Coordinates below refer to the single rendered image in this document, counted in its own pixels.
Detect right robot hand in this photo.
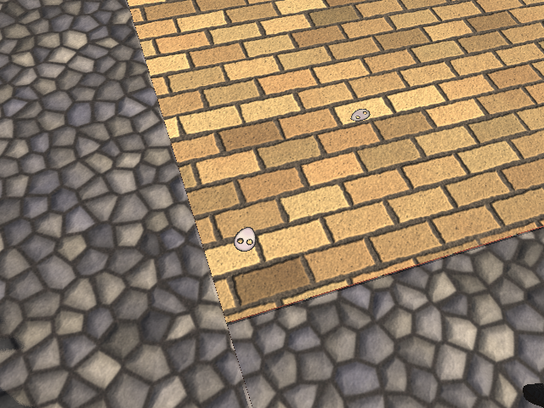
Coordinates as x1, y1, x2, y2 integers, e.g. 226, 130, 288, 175
523, 383, 544, 408

